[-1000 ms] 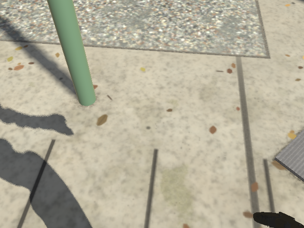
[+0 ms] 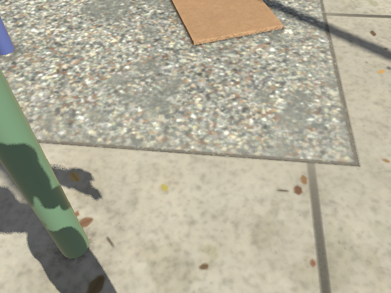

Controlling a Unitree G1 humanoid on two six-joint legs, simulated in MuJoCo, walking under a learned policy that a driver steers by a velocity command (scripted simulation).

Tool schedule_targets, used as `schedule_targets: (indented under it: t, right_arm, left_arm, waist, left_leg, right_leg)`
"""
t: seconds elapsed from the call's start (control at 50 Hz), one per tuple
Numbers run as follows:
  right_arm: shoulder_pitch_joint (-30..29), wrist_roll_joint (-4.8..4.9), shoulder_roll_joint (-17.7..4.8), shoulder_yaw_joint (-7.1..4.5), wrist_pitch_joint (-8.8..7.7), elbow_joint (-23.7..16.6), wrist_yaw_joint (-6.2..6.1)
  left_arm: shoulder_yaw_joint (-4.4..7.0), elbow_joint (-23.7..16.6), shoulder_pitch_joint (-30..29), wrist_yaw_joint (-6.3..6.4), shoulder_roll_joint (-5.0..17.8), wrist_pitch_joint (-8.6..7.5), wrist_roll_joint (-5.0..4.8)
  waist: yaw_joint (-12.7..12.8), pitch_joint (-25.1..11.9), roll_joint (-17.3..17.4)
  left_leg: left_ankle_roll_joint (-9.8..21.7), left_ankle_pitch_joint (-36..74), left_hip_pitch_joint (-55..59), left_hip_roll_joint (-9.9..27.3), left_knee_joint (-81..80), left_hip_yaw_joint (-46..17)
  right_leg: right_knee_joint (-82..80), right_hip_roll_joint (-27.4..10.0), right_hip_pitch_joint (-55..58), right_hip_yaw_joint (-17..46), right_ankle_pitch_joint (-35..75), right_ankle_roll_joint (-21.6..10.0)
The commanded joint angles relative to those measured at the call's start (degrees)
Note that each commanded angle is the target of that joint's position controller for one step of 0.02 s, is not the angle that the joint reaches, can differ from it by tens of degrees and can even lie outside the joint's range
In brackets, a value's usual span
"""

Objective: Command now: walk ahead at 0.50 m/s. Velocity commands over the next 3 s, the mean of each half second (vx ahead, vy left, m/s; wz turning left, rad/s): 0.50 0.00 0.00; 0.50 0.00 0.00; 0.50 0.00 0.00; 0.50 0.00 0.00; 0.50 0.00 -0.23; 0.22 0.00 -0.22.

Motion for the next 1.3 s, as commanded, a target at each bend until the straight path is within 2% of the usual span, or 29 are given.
schedule_targets:
  t: [0.02,0.08,0.12,0.14,0.16,0.18,0.2,0.24,0.26,0.4,0.56,0.62,0.66,0.68,0.7,0.72,0.74,0.8,0.86,0.94,1.02,1.1,1.16,1.2,1.22,1.24,1.26,1.28,1.3]
  right_arm:
    - [-8.64,0.38,-3.43,-0.14,-1.41,-5.94,0.9]
    - [-5.11,0.95,-5.17,-0.62,-2.29,-5.42,1.98]
    - [8.08,0.47,-8.93,-2.74,-2.46,-1.17,1.49]
    - [18.79,-0.38,-13.22,-4.01,-2.46,1.08,0.86]
    - [21.3,-1.3,-17.68,-4.8,-1.99,1.72,0.56]
    - [20.66,-0.76,-11.72,-3.11,-1.91,1.36,0.52]
    - [16.63,-0.62,-9.18,-2.31,-1.97,0.66,0.24]
    - [9.63,-1.14,-6.15,-1.3,-2.08,-0.83,0.29]
    - [8.17,-1.66,-5.17,-0.9,-2.26,-1.03,0.36]
    - [12.38,-0.3,-8.46,-1.56,-2.47,1.66,-0.57]
    - [19.09,0.2,-9.33,-1.67,-0.86,5.26,-1.13]
    - [17.83,0.19,-10.68,-2.25,-0.07,4.73,-0.74]
    - [15.76,0.57,-10.21,-2.06,0.49,4.03,-0.89]
    - [15.96,-0.31,-8.36,-1.19,0.48,2.65,-1.04]
    - [22.88,-0.94,-0.91,0.9,-0.85,2.07,-0.42]
    - [21.45,0.51,-4.21,0.28,-2.19,3.2,-0.42]
    - [15.83,1.98,-9.24,-1.19,-3.12,1.37,-0.16]
    - [11.32,0.64,-8.23,-1.82,-2.48,0.2,-0.81]
    - [11.9,0.24,-4.36,-1.32,-0.68,0.44,-1.19]
    - [5.43,-0.52,-4.53,-1.35,-0.44,-1.75,-1.18]
    - [-1.6,0.41,-3.68,-0.64,-1.06,-2.83,-0.59]
    - [-8.96,0.36,-3.47,-0.15,-1.44,-5.77,0.57]
    - [-6.02,0.3,-5.18,-0.6,-1.92,-5.8,1.22]
    - [4.38,0.11,-8.21,-2.31,-2.12,-2.96,0.98]
    - [14.62,-0.24,-11.44,-3.73,-2.04,-0.02,0.47]
    - [21.95,-1.24,-17.32,-5.14,-1.6,1.38,0.03]
    - [22.45,-0.29,-14.51,-4.11,-1.62,1.66,0.29]
    - [16.41,-0.16,-10.56,-2.76,-1.77,0.5,0.38]
    - [11.99,-0.43,-8.28,-2.12,-1.8,-0.78,0.34]
  left_arm:
    - [2.27,-0.64,2.93,0.51,9.82,0.3,-0.4]
    - [2.55,-0.32,1.73,0.51,10.37,1.14,-0.4]
    - [2.17,-0.84,-0.23,0.63,9.66,1.58,-0.4]
    - [1.16,-2.23,0.01,0.75,7.64,1.47,0.58]
    - [-0.72,-2.94,6.15,0.34,0.89,-0.35,0.26]
    - [0.42,-2.43,2.25,0.11,6.51,-1.82,-1.08]
    - [1.22,-3.85,-2.43,-0.17,9.32,-2.64,-2.57]
    - [1.43,-4.32,-6.38,0.34,8.42,-2.39,-1.49]
    - [1.58,-3.93,-5.32,0.4,7.55,-1.66,-1.0]
    - [1.17,-6.49,-11.34,0.59,4.58,0.63,0.4]
    - [0.13,-11.4,-24.99,-1.57,3.47,-0.19,-0.77]
    - [0.86,-11.72,-22.5,-2.31,5.95,-0.06,-0.55]
    - [2.87,-7.87,-9.85,-1.91,9.41,-0.08,0.0]
    - [4.12,-5.56,0.49,-1.36,13.2,-0.03,0.63]
    - [5.16,-4.58,4.59,-1.18,18.44,0.48,0.72]
    - [3.73,-4.24,5.35,-1.43,13.23,0.14,-0.27]
    - [2.5,-5.38,0.45,-1.22,9.73,-0.35,-0.28]
    - [1.07,-6.89,-8.65,-1.17,5.68,-1.15,1.28]
    - [1.56,-5.83,-8.22,-1.19,7.42,-1.66,0.86]
    - [1.96,-4.2,-4.63,-0.25,8.66,-1.32,0.54]
    - [2.14,-2.39,-1.53,0.22,9.22,-1.14,-0.13]
    - [2.23,0.47,2.89,0.25,9.48,0.01,-0.48]
    - [2.84,0.46,2.43,0.92,10.83,0.98,-0.12]
    - [2.81,-0.5,-0.72,1.1,10.99,1.52,-0.38]
    - [2.01,-1.35,-0.62,1.16,9.14,1.63,0.06]
    - [0.41,-2.63,4.78,0.81,3.74,0.77,0.83]
    - [-0.01,-1.81,5.24,0.56,2.89,-0.68,0.26]
    - [1.62,-2.91,0.54,0.15,8.63,-1.81,-2.19]
    - [1.71,-3.65,-2.96,0.07,9.18,-2.23,-2.81]
  waist:
    - [0.91,4.82,-5.77]
    - [-1.88,2.95,-7.58]
    - [-8.55,-5.08,-6.7]
    - [-12.09,-13.52,-0.86]
    - [-8.56,-19.68,13.75]
    - [-11.04,-18.57,10.21]
    - [-10.56,-10.78,8.07]
    - [-7.19,-3.39,1.2]
    - [-5.18,-2.55,1.88]
    - [-4.48,1.2,0.72]
    - [-8.58,4.71,0.85]
    - [-5.97,2.16,3.08]
    - [0.59,-4.7,2.38]
    - [4.0,-12.67,-2.32]
    - [0.73,-19.6,-16.91]
    - [2.52,-20.57,-15.25]
    - [2.37,-11.52,-12.45]
    - [-2.72,-2.0,-7.98]
    - [-4.9,-0.35,-6.19]
    - [-3.49,1.19,-5.05]
    - [-0.51,2.01,-6.03]
    - [1.18,5.45,-5.4]
    - [-1.13,4.05,-6.7]
    - [-7.29,-2.52,-7.52]
    - [-11.18,-9.85,-5.42]
    - [-10.04,-17.58,7.04]
    - [-9.92,-21.03,12.5]
    - [-9.29,-13.31,8.09]
    - [-7.89,-8.18,5.29]
  left_leg:
    - [1.0,-2.39,-3.65,-1.01,-4.12,0.83]
    - [3.32,-7.62,4.56,-3.03,-6.4,2.55]
    - [5.96,-6.83,23.83,-6.18,-8.53,5.34]
    - [9.92,-5.36,41.31,3.88,-6.75,-6.05]
    - [19.18,-17.13,59.11,16.29,-12.96,-33.25]
    - [18.58,-24.47,58.27,15.88,-18.24,-38.04]
    - [15.9,-23.59,52.15,13.9,-19.16,-29.68]
    - [13.65,-14.57,37.49,9.74,-22.19,-18.89]
    - [13.1,-11.29,32.77,8.26,-23.84,-15.84]
    - [13.13,-2.05,28.33,5.81,-29.36,-5.59]
    - [10.88,-2.48,37.3,7.19,-26.28,-2.01]
    - [9.99,8.25,40.72,8.95,-21.24,-2.57]
    - [7.53,21.49,38.4,5.25,-6.88,0.67]
    - [5.29,10.02,27.86,2.2,9.26,3.14]
    - [1.02,-24.04,4.18,-8.32,30.55,3.63]
    - [1.64,-37.23,-3.22,-8.19,38.71,-4.43]
    - [2.73,-33.22,-7.3,-4.73,40.45,-4.56]
    - [2.7,-20.67,-0.19,1.83,30.96,-2.93]
    - [1.57,-17.53,2.18,2.36,25.97,-2.03]
    - [-0.23,-6.21,-2.77,2.46,14.29,-1.67]
    - [-0.18,1.96,1.62,0.08,1.97,1.1]
    - [0.83,-0.41,-1.18,-1.18,-3.72,1.41]
    - [2.83,-6.97,1.34,-2.12,-5.97,1.57]
    - [5.1,-7.58,17.73,-5.76,-8.22,4.86]
    - [7.42,-6.72,34.28,-2.73,-7.05,1.67]
    - [15.21,-13.92,55.78,12.12,-9.48,-22.55]
    - [19.09,-23.08,59.22,16.98,-18.62,-41.07]
    - [15.76,-24.46,51.98,15.21,-18.84,-34.03]
    - [13.68,-21.28,44.2,12.73,-19.9,-25.48]
  right_leg:
    - [-1.49,-17.81,2.34,8.0,14.69,-8.36]
    - [3.04,-19.07,3.95,8.14,23.56,-7.25]
    - [18.37,-14.55,0.58,4.25,37.26,-4.68]
    - [36.19,-11.13,-11.11,1.52,23.93,-2.35]
    - [55.68,-0.12,-34.1,2.08,-12.8,1.44]
    - [62.74,-1.71,-41.47,10.1,-20.72,0.65]
    - [64.01,-4.81,-45.67,9.56,-16.45,-0.48]
    - [57.99,-10.06,-41.91,6.94,-7.28,-0.32]
    - [55.77,-11.59,-38.03,7.43,-4.69,-0.07]
    - [37.7,-12.36,-39.24,5.84,10.85,3.83]
    - [20.05,-8.84,-38.68,3.63,15.95,2.58]
    - [18.31,-6.35,-31.58,2.67,10.38,-0.08]
    - [15.92,-3.33,-14.1,-0.05,9.85,-2.65]
    - [18.48,-11.49,2.94,8.64,13.92,-5.84]
    - [14.1,-24.68,22.85,34.62,6.31,-15.39]
    - [6.75,-25.98,22.41,44.58,-4.2,-15.92]
    - [5.23,-23.58,14.55,36.44,-7.0,-12.96]
    - [-0.31,-17.74,-5.47,22.08,1.48,-9.53]
    - [-3.43,-16.57,-10.37,16.72,9.26,-10.36]
    - [-4.98,-15.69,-8.41,11.61,14.37,-10.05]
    - [-5.13,-13.54,-7.46,6.3,14.34,-7.81]
    - [-2.7,-16.71,-0.65,7.57,14.68,-8.14]
    - [1.52,-19.19,4.8,8.64,21.06,-6.95]
    - [13.32,-16.3,2.89,5.48,38.62,-4.82]
    - [26.76,-12.94,-4.85,2.8,35.1,-2.85]
    - [49.34,-4.48,-26.9,-0.07,12.08,1.13]
    - [60.25,-0.08,-37.69,7.75,-19.59,1.42]
    - [63.82,-4.12,-42.43,10.24,-17.52,-0.08]
    - [62.06,-7.27,-42.13,8.47,-12.53,-0.94]
Next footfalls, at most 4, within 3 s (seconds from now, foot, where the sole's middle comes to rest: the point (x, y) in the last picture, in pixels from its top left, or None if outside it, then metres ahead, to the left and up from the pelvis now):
0.14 left None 0.25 0.15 -0.78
0.68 right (249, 282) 0.54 -0.10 -0.78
1.22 left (185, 204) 0.84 0.14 -0.78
1.76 right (245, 147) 1.14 -0.10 -0.78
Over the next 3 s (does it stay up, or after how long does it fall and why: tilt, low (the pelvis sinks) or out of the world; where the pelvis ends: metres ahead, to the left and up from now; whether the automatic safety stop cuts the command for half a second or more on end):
stays up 1.56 -0.02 -0.01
